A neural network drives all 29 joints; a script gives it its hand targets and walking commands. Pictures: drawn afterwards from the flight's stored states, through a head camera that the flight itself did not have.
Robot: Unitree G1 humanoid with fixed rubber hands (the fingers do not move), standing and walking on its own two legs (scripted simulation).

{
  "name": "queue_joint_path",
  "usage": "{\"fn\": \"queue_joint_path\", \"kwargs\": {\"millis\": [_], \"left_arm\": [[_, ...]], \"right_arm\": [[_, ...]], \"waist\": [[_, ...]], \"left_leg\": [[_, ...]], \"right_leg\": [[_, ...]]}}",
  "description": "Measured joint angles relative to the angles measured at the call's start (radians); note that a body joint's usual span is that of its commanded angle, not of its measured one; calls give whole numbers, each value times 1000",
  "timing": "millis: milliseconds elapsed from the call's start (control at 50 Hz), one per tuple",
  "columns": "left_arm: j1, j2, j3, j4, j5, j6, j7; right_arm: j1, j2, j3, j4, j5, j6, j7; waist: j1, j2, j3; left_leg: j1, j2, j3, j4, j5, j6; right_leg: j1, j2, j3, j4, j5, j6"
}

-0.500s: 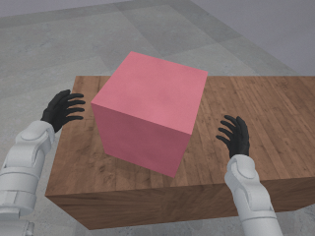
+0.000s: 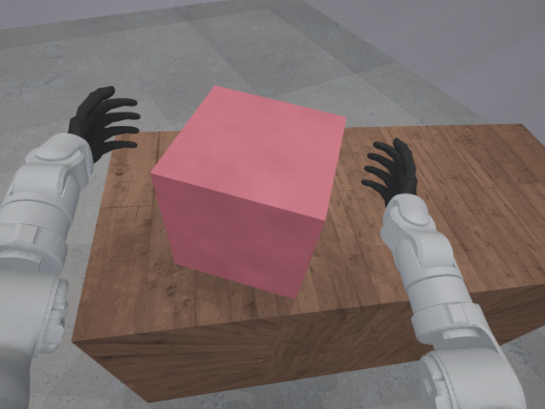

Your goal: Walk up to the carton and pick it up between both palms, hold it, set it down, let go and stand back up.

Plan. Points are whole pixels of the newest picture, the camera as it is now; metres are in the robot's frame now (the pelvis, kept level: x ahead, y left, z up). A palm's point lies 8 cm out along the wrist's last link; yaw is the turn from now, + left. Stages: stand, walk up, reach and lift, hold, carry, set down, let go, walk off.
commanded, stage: reach and lift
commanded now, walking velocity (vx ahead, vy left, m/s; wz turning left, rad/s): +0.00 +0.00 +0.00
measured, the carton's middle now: (255, 194) +0.48 -0.04 +0.00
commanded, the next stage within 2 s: none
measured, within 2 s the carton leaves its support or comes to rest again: neither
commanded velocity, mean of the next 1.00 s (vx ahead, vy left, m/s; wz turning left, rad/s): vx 0.00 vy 0.00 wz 0.00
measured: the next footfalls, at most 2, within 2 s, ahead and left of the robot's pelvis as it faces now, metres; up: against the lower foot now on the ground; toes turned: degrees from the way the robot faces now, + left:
none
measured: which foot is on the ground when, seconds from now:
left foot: down 0.00-1.00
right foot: down 0.00-1.00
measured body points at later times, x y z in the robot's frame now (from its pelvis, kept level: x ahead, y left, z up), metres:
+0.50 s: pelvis +0.01 -0.02 +0.00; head +0.06 +0.01 +0.45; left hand +0.52 +0.17 +0.18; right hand +0.43 -0.25 +0.15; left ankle -0.02 +0.08 -0.74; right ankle +0.02 -0.16 -0.74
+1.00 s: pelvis -0.03 -0.02 -0.01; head +0.04 +0.02 +0.43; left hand +0.50 +0.16 +0.12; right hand +0.40 -0.24 +0.10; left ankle -0.02 +0.08 -0.74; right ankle +0.02 -0.16 -0.74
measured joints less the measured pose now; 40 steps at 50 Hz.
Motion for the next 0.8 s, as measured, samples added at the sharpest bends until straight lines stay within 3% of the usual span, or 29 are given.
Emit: {"fn": "queue_joint_path", "kwargs": {"millis": [420,640,800], "left_arm": [[-166,10,-48,162,25,-39,18],[-287,-21,-55,338,26,-92,19],[-321,-35,-65,493,26,-171,19]], "right_arm": [[-196,-14,21,214,34,-62,4],[-306,19,14,341,-1,-93,-6],[-322,37,-2,456,-32,-141,-10]], "waist": [[-53,-9,-54],[-66,24,-93],[-86,17,-117]], "left_leg": [[-61,13,-32,-13,7,-24],[-132,6,-46,-6,24,-27],[-179,1,-51,13,34,-26]], "right_leg": [[-52,12,-33,-10,-4,-13],[-126,5,-47,12,0,-14],[-173,0,-52,38,4,-14]]}}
